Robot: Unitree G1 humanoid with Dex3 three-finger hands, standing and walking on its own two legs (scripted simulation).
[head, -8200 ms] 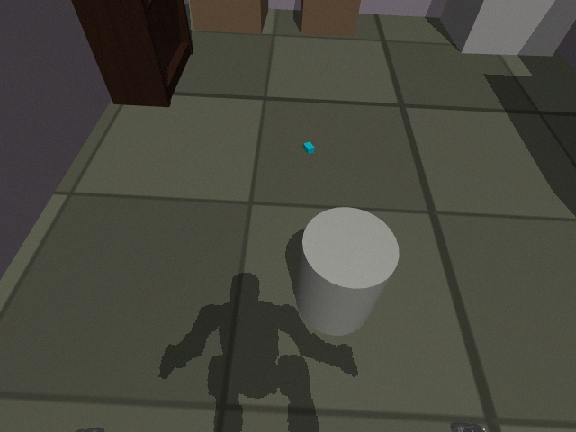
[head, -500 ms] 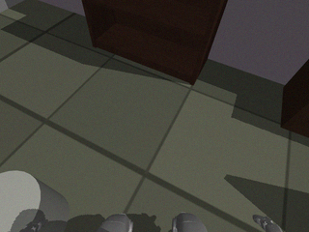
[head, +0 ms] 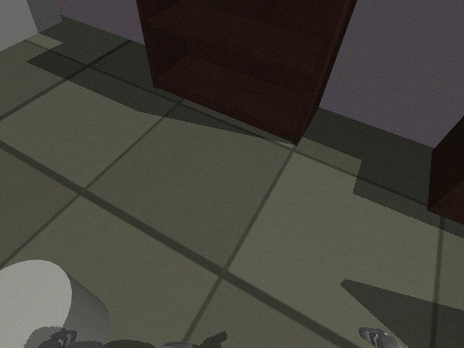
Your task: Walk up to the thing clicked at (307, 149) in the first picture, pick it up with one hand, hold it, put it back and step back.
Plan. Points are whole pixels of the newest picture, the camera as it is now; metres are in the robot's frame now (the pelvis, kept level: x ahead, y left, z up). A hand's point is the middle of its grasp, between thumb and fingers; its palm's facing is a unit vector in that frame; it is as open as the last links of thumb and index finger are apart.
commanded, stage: walk up
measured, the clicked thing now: out of the picture +0.56 +1.36 -0.76
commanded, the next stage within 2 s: stand in 0.04 s
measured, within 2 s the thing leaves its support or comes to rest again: neither
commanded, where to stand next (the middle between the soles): +0.08 -0.01 m, yaw -2 degrees
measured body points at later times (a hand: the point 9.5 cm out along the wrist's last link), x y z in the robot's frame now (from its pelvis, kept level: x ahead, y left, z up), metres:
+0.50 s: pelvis +0.01 -0.02 +0.01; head +0.03 -0.02 +0.46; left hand +0.09 +0.28 -0.13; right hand +0.08 -0.32 -0.12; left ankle +0.04 +0.11 -0.74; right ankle +0.00 -0.15 -0.74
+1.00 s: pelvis +0.02 -0.03 +0.01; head +0.03 -0.03 +0.46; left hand +0.12 +0.27 -0.12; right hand +0.09 -0.33 -0.12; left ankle +0.04 +0.11 -0.74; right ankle +0.00 -0.15 -0.74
